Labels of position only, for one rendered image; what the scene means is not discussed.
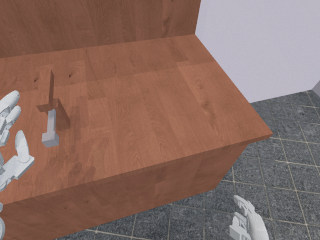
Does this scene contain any tap lever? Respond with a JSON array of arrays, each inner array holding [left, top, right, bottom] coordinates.
[[41, 109, 59, 148]]

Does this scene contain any right robot hand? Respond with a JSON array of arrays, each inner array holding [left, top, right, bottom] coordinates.
[[229, 195, 269, 240]]

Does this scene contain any counter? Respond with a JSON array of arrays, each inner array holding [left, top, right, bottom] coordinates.
[[0, 0, 273, 240]]

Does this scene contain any left robot hand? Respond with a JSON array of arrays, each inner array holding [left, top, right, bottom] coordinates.
[[0, 90, 35, 192]]

